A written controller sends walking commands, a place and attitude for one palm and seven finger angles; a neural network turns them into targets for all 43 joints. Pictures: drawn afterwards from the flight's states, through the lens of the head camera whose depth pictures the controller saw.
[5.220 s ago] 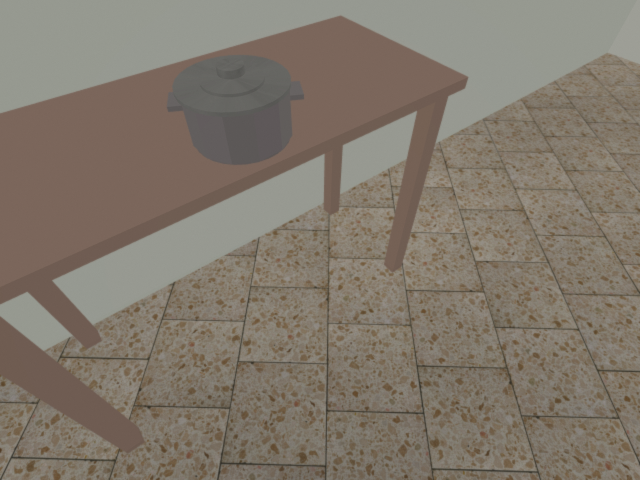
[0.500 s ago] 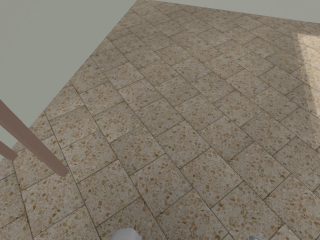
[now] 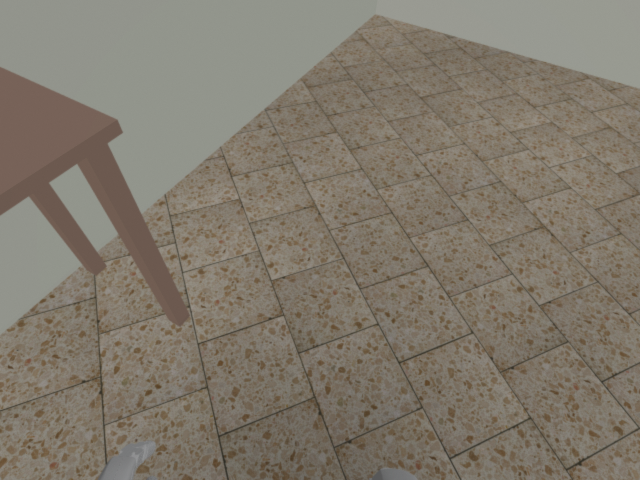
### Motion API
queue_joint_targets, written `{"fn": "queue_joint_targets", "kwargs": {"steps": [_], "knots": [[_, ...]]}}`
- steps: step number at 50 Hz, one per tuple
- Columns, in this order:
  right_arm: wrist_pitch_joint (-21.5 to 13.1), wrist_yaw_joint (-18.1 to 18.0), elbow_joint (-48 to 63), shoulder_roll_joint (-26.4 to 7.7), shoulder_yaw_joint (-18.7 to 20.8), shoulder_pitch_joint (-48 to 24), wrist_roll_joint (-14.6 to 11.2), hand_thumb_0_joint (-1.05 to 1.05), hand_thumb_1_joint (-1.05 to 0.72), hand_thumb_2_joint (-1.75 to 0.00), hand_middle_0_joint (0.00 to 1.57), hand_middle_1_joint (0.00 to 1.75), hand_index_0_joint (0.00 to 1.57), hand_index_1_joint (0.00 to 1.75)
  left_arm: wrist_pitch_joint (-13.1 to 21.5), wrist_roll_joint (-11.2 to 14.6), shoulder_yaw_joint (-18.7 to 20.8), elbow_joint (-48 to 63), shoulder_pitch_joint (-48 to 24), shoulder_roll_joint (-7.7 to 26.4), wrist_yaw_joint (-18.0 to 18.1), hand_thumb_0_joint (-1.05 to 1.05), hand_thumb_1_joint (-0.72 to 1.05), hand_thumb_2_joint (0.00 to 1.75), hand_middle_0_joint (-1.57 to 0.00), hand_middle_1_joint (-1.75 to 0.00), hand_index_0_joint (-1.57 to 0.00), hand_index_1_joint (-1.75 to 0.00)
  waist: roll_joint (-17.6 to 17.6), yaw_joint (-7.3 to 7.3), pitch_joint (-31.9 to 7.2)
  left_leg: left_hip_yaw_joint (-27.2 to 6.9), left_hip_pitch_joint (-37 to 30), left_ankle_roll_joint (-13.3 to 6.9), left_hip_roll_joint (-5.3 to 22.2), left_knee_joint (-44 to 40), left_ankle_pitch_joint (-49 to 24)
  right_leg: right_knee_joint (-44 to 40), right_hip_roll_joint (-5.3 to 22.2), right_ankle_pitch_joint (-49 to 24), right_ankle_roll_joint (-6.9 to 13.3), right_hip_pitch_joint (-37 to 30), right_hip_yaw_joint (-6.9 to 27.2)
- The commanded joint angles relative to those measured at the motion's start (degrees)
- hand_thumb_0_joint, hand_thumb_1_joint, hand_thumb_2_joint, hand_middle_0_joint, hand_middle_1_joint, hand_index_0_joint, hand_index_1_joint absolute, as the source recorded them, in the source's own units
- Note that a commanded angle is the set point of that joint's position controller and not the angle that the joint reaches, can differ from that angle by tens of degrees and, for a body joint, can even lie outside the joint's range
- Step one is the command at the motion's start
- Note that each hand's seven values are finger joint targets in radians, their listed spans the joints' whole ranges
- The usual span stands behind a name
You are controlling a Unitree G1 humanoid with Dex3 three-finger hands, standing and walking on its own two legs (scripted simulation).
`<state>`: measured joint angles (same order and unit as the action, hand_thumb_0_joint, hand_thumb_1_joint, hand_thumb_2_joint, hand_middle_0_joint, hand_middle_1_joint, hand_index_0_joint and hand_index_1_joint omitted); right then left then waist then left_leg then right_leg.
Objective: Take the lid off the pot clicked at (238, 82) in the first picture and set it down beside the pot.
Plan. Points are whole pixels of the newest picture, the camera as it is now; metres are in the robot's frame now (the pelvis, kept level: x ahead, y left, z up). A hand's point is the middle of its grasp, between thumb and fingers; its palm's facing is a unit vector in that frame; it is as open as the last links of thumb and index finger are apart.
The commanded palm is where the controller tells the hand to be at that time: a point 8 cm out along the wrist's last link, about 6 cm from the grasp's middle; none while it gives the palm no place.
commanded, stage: turn to face it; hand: left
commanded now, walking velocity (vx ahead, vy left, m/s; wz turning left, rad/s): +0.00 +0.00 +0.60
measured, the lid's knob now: out of the picture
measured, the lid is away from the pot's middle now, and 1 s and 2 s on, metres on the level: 0.00 0.00 0.00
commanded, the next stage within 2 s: take the last steps up to it in 1.56 s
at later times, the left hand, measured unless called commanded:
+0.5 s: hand out of the picture -0.01 +0.16 -0.15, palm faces +0.30 -0.91 -0.29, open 7.4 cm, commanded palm none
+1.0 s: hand out of the picture -0.07 +0.23 -0.16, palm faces +0.59 -0.76 -0.27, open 7.4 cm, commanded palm none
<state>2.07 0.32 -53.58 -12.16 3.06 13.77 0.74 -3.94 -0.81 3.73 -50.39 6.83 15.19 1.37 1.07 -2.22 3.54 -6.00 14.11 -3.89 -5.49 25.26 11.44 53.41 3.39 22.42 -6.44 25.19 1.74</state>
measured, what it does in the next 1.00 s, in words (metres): steps on the spot, turning left: right foot, then left foot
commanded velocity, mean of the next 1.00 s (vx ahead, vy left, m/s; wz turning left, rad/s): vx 0.00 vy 0.00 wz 0.60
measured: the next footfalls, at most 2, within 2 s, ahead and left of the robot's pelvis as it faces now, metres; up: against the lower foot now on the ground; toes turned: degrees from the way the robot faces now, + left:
right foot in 0.16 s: +0.04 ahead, -0.14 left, +0.00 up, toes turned +7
left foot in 0.66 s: -0.03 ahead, +0.09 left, +0.00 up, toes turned +29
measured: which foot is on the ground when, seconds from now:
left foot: down 0.00-0.16, up 0.18-0.64, down 0.66-1.00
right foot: up 0.00-0.14, down 0.16-0.66, up 0.68-1.00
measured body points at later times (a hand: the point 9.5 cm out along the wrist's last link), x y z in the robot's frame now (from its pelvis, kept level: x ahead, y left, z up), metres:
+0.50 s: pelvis -0.01 -0.05 +0.00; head +0.03 -0.06 +0.45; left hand -0.03 +0.21 -0.13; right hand +0.15 -0.29 -0.15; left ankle -0.07 +0.10 -0.67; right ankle +0.00 -0.15 -0.74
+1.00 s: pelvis -0.02 -0.01 +0.00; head +0.00 +0.03 +0.45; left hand -0.10 +0.27 -0.14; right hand +0.19 -0.17 -0.13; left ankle -0.07 +0.07 -0.74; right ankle +0.08 -0.15 -0.68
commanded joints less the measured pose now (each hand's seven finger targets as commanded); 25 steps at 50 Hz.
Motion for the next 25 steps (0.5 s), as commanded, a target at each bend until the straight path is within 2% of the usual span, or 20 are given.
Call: {"fn": "queue_joint_targets", "kwargs": {"steps": [1,4,5,6,7,8,9,10,11,12,13,14,16,20,23,25], "knots": [[-0.84,-1.13,3.61,-13.1,3.81,1.42,0.56,0.0,-0.9,-0.9,0.2,0.3,0.2,0.3,2.17,0.55,1.07,5.99,-2.29,4.59,0.44,0.0,0.9,0.9,-0.2,-0.3,-0.2,-0.3,-8.77,-0.24,-6.86,-20.46,-8.35,-6.6,16.59,-4.27,-19.81,-7.03,-1.51,2.51,1.27,1.09,0.8],[-0.63,-1.07,4.08,-13.06,3.92,0.05,0.37,0.0,-0.9,-0.9,0.2,0.3,0.2,0.3,2.66,0.93,0.9,5.73,0.09,4.85,0.65,0.0,0.9,0.9,-0.2,-0.3,-0.2,-0.3,-9.67,0.8,-8.15,-21.41,-5.29,-5.3,14.75,-1.72,-24.52,-16.11,-3.47,0.68,2.24,-6.49,0.22],[-0.52,-0.98,4.28,-12.87,3.9,-0.98,0.26,0.0,-0.9,-0.9,0.2,0.3,0.2,0.3,2.85,1.07,1.09,5.3,2.04,5.02,0.78,0.0,0.9,0.9,-0.2,-0.3,-0.2,-0.3,-9.05,1.82,-8.67,-21.18,-3.09,-4.16,13.68,-0.71,-22.92,-20.81,-3.62,-2.7,2.48,-10.68,-0.17],[-0.46,-0.89,4.56,-12.26,3.83,-1.77,-0.14,0.0,-0.9,-0.9,0.2,0.3,0.2,0.3,3.23,1.13,1.35,4.88,4.27,5.59,0.94,0.0,0.9,0.9,-0.2,-0.3,-0.2,-0.3,-7.28,3.09,-9.21,-20.15,1.32,-2.25,12.08,1.44,-17.87,-28.97,-2.65,-8.45,2.69,-17.49,-0.03],[-0.51,-0.63,4.68,-9.92,3.57,-1.53,-0.77,0.0,-0.9,-0.9,0.2,0.3,0.2,0.3,3.73,0.79,1.84,4.35,6.23,8.29,1.18,0.0,0.9,0.9,-0.2,-0.3,-0.2,-0.3,-1.1,3.86,-10.28,-16.19,9.62,1.14,8.62,6.3,-5.77,-35.36,4.07,-11.51,4.26,-26.82,5.48],[-0.54,-0.57,5.81,-6.34,3.09,-0.94,-1.05,0.0,-0.9,-0.9,0.2,0.3,0.2,0.3,3.95,-0.02,2.69,4.79,6.18,12.97,1.6,0.0,0.9,0.9,-0.2,-0.3,-0.2,-0.3,15.96,4.01,-8.61,-3.03,21.42,5.94,0.64,19.0,16.7,-38.36,19.95,-15.49,10.56,-31.8,20.74],[-0.26,-0.54,6.19,-9.28,3.78,-1.53,-0.14,0.0,-0.9,-0.9,0.2,0.3,0.2,0.3,3.71,-0.04,2.38,5.3,6.26,13.27,1.53,0.0,0.9,0.9,-0.2,-0.3,-0.2,-0.3,11.78,4.06,-7.44,-0.3,19.92,6.54,1.3,31.01,23.36,-37.98,25.94,-20.08,15.63,-23.19,21.43],[0.36,-0.2,5.42,-9.46,4.01,-1.64,0.3,0.0,-0.9,-0.9,0.2,0.3,0.2,0.3,3.78,0.05,1.89,5.86,3.54,10.5,1.65,0.0,0.9,0.9,-0.2,-0.3,-0.2,-0.3,7.08,2.5,-4.34,-1.52,19.33,6.28,3.17,38.18,19.9,-37.82,22.25,-18.25,16.18,-17.95,16.26],[1.02,0.23,4.15,-8.94,3.96,-1.26,0.39,0.0,-0.9,-0.9,0.2,0.3,0.2,0.3,3.95,0.22,1.53,6.23,1.09,8.7,1.58,0.0,0.9,0.9,-0.2,-0.3,-0.2,-0.3,7.98,1.24,-2.36,-0.87,18.98,6.56,4.38,41.77,16.56,-38.04,18.57,-16.86,14.76,-15.08,12.84],[1.38,0.68,3.16,-8.6,3.91,-0.22,0.5,0.0,-0.9,-0.9,0.2,0.3,0.2,0.3,3.96,0.26,0.94,6.58,-0.66,7.42,1.26,0.0,0.9,0.9,-0.2,-0.3,-0.2,-0.3,7.08,0.03,-0.62,1.0,18.94,7.12,4.96,44.79,12.99,-37.16,15.38,-17.57,13.63,-13.96,7.78],[1.49,1.07,2.9,-8.04,3.78,0.51,0.48,0.0,-0.9,-0.9,0.2,0.3,0.2,0.3,4.21,0.22,0.63,6.67,-0.94,6.45,1.01,0.0,0.9,0.9,-0.2,-0.3,-0.2,-0.3,7.95,-0.25,0.03,2.41,19.1,7.64,5.4,46.18,10.62,-36.47,13.76,-19.65,12.94,-13.79,3.96],[1.46,1.34,2.96,-7.73,3.69,0.66,0.31,0.0,-0.9,-0.9,0.2,0.3,0.2,0.3,4.41,0.13,0.62,6.43,-0.3,6.16,0.99,0.0,0.9,0.9,-0.2,-0.3,-0.2,-0.3,8.52,-0.19,-0.54,3.1,19.12,8.04,5.53,45.86,9.66,-35.8,13.05,-22.53,12.41,-14.97,2.1],[1.65,1.48,3.37,-7.45,3.38,-1.3,0.29,0.0,-0.9,-0.9,0.2,0.3,0.2,0.3,4.64,-0.01,0.76,5.81,3.02,6.54,0.97,0.0,0.9,0.9,-0.2,-0.3,-0.2,-0.3,9.73,1.29,-1.03,4.35,19.6,8.81,6.18,44.44,9.11,-35.04,13.11,-25.56,12.54,-17.75,0.53],[1.72,1.5,5.11,-6.92,2.71,-7.74,0.13,0.0,-0.9,-0.9,0.2,0.3,0.2,0.3,4.45,-0.45,1.35,3.93,8.48,8.25,0.94,0.0,0.9,0.9,-0.2,-0.3,-0.2,-0.3,9.06,4.1,-1.36,6.48,19.28,9.42,6.77,36.61,12.42,-33.06,15.19,-32.44,13.89,-22.4,-0.49],[1.58,1.62,5.9,-6.64,2.25,-10.43,-0.12,0.0,-0.9,-0.9,0.2,0.3,0.2,0.3,4.14,-0.68,1.61,3.44,9.71,9.43,0.79,0.0,0.9,0.9,-0.2,-0.3,-0.2,-0.3,9.8,4.76,-1.99,8.19,16.04,8.93,6.81,31.2,12.96,-32.4,16.31,-33.82,14.45,-21.65,-2.06],[1.23,1.71,6.2,-6.25,1.89,-11.19,-0.32,0.0,-0.9,-0.9,0.2,0.3,0.2,0.3,3.92,-0.83,1.89,3.2,9.75,10.08,0.67,0.0,0.9,0.9,-0.2,-0.3,-0.2,-0.3,11.55,4.93,-3.06,9.59,13.36,8.4,6.57,25.7,13.81,-31.09,16.62,-35.0,14.33,-22.21,-3.44]]}}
